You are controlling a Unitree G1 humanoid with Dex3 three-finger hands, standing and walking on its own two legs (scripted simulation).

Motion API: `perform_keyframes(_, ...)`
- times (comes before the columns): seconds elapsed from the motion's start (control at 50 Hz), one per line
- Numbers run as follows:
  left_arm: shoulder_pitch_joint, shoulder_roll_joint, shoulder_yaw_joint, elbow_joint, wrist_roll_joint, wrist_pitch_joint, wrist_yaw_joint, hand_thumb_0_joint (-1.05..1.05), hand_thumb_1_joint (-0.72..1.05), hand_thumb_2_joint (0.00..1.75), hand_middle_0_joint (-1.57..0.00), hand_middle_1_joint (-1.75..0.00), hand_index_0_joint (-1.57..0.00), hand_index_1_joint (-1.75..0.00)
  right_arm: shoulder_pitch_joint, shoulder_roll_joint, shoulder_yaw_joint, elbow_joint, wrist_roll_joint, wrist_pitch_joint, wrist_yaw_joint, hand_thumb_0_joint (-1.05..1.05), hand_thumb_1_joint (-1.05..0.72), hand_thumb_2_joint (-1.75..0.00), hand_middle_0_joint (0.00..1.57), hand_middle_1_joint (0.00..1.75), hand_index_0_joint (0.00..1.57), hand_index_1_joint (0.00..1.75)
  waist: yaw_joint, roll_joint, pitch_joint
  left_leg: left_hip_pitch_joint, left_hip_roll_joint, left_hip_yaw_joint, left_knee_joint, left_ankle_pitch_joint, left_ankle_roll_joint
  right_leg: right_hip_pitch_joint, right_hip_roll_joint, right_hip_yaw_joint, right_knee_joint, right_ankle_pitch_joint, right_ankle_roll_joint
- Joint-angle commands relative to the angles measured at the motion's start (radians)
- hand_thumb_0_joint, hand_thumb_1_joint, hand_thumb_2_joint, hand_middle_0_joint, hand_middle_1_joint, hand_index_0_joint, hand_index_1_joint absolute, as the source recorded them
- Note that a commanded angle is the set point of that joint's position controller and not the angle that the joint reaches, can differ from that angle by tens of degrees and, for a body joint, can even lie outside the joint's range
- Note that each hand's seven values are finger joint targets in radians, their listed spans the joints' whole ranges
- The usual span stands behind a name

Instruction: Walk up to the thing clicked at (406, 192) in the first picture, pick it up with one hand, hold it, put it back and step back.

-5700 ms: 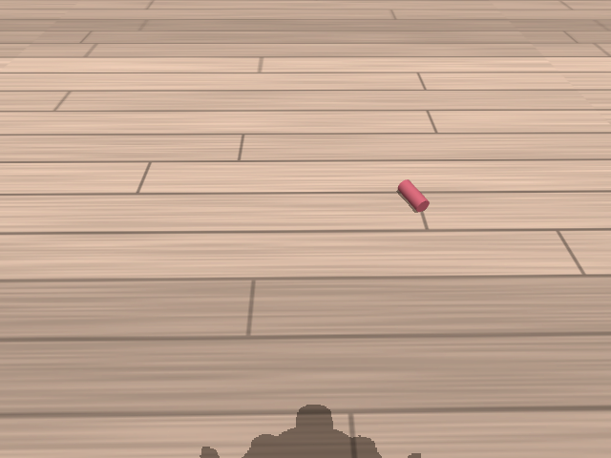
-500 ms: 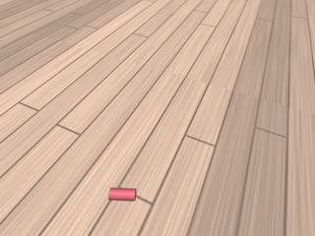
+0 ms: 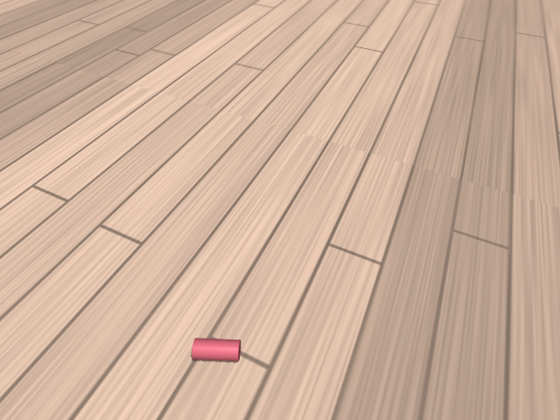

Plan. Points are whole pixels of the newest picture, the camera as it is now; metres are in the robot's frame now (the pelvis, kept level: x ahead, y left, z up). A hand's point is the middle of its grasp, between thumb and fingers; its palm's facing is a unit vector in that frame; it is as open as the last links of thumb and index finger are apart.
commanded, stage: stand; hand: left
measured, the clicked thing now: (216, 349) +0.48 +0.23 -0.74
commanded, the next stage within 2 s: none
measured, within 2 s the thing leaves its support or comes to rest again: neither
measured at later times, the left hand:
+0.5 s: hand out of the picture +0.07 +0.26 -0.15, palm faces -0.02 -0.94 -0.35, open 7.4 cm
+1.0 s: hand out of the picture +0.07 +0.26 -0.15, palm faces -0.03 -0.94 -0.34, open 7.4 cm
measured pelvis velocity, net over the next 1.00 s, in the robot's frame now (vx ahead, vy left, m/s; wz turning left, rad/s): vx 0.00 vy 0.00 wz -0.01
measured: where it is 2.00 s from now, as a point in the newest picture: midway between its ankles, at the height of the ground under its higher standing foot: outside the picture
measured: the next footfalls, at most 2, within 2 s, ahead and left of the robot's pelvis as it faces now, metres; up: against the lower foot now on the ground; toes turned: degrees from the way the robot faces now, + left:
none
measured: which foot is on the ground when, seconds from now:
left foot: down 0.00-1.00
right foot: down 0.00-1.00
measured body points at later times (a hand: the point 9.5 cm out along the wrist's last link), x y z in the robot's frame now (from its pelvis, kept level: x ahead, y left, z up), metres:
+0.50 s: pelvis -0.01 +0.00 +0.00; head +0.01 +0.00 +0.45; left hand +0.07 +0.31 -0.13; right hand +0.07 -0.30 -0.13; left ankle +0.02 +0.15 -0.74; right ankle -0.01 -0.13 -0.74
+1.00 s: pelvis +0.00 +0.00 +0.00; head +0.01 +0.00 +0.45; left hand +0.08 +0.31 -0.13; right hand +0.07 -0.30 -0.13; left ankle +0.02 +0.15 -0.74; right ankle -0.01 -0.13 -0.74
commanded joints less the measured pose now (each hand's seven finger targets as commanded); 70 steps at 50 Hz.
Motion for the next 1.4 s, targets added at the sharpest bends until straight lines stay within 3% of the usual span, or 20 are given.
perform_keyframes(0.0, -0.042, 0.219, 0.031, -0.051, -0.003, -0.04, 0.017, 0.0, 0.9, 0.9, -0.2, -0.3, -0.2, -0.3, -0.054, -0.209, -0.034, -0.059, 0.008, -0.012, -0.009, 0.0, -0.9, -0.9, 0.2, 0.3, 0.2, 0.3, 0.002, 0.012, -0.088, 0.028, 0.08, -0.049, -0.059, 0.218, 0.051, 0.023, -0.11, 0.099, -0.093, 0.187, -0.035)
perform_keyframes(0.1, -0.044, 0.23, 0.027, -0.039, 0.001, -0.042, 0.02, 0.0, 0.9, 0.9, -0.2, -0.3, -0.2, -0.3, -0.059, -0.209, -0.035, -0.048, 0.009, -0.005, -0.005, 0.0, -0.9, -0.9, 0.2, 0.3, 0.2, 0.3, -0.001, -0.017, -0.097, 0.05, 0.085, -0.053, -0.082, 0.158, 0.052, 0.012, -0.105, 0.093, -0.109, 0.135, -0.032)
perform_keyframes(0.18, -0.032, 0.222, 0.019, -0.032, -0.001, -0.047, 0.02, 0.0, 0.9, 0.9, -0.2, -0.3, -0.2, -0.3, -0.062, -0.213, -0.033, -0.042, 0.009, -0.007, -0.001, 0.0, -0.9, -0.9, 0.2, 0.3, 0.2, 0.3, 0.003, -0.015, -0.102, 0.067, 0.088, -0.05, -0.084, 0.19, 0.053, 0.02, -0.107, 0.091, -0.111, 0.169, -0.03)
perform_keyframes(0.36, -0.034, 0.228, 0.016, -0.029, 0.001, -0.044, 0.021, 0.0, 0.9, 0.9, -0.2, -0.3, -0.2, -0.3, -0.055, -0.213, -0.032, -0.033, 0.007, -0.002, 0.002, 0.0, -0.9, -0.9, 0.2, 0.3, 0.2, 0.3, -0.001, -0.028, -0.05, 0.03, 0.079, -0.053, -0.112, 0.085, 0.048, -0.021, -0.098, 0.09, -0.135, 0.044, -0.026)
perform_keyframes(0.62, -0.009, 0.236, 0.013, -0.033, 0.0, -0.046, 0.022, 0.0, 0.9, 0.9, -0.2, -0.3, -0.2, -0.3, -0.043, -0.213, -0.03, -0.03, 0.009, -0.005, 0.0, 0.0, -0.9, -0.9, 0.2, 0.3, 0.2, 0.3, 0.0, 0.0, -0.099, 0.057, 0.089, -0.052, -0.097, 0.176, 0.049, 0.011, -0.107, 0.092, -0.114, 0.151, -0.032)
perform_keyframes(0.78, -0.008, 0.233, 0.012, -0.032, 0.001, -0.041, 0.022, 0.0, 0.9, 0.9, -0.2, -0.3, -0.2, -0.3, -0.038, -0.217, -0.029, -0.027, 0.008, -0.002, -0.002, 0.0, -0.9, -0.9, 0.2, 0.3, 0.2, 0.3, -0.001, 0.004, -0.075, 0.039, 0.086, -0.047, -0.106, 0.113, 0.049, -0.003, -0.105, 0.094, -0.119, 0.092, -0.031)
perform_keyframes(0.98, -0.004, 0.237, 0.014, -0.036, 0.001, -0.044, 0.023, 0.0, 0.9, 0.9, -0.2, -0.3, -0.2, -0.3, -0.037, -0.216, -0.028, -0.032, 0.01, -0.006, -0.002, 0.0, -0.9, -0.9, 0.2, 0.3, 0.2, 0.3, 0.002, -0.011, -0.097, 0.064, 0.093, -0.049, -0.098, 0.21, 0.051, 0.021, -0.109, 0.09, -0.105, 0.179, -0.032)
perform_keyframes(1.2, 0.006, 0.235, 0.011, -0.036, 0.001, -0.041, 0.022, 0.0, 0.9, 0.9, -0.2, -0.3, -0.2, -0.3, -0.041, -0.213, -0.029, -0.033, 0.01, -0.003, 0.0, 0.0, -0.9, -0.9, 0.2, 0.3, 0.2, 0.3, 0.002, -0.013, -0.058, 0.043, 0.085, -0.05, -0.112, 0.126, 0.046, -0.007, -0.103, 0.088, -0.126, 0.097, -0.029)
perform_keyframes(1.38, 0.0, 0.236, 0.013, -0.042, 0.002, -0.042, 0.024, 0.0, 0.9, 0.9, -0.2, -0.3, -0.2, -0.3, -0.031, -0.214, -0.03, -0.034, 0.009, -0.002, -0.001, 0.0, -0.9, -0.9, 0.2, 0.3, 0.2, 0.3, -0.001, -0.016, -0.09, 0.063, 0.09, -0.046, -0.101, 0.173, 0.051, 0.004, -0.106, 0.091, -0.114, 0.148, -0.033)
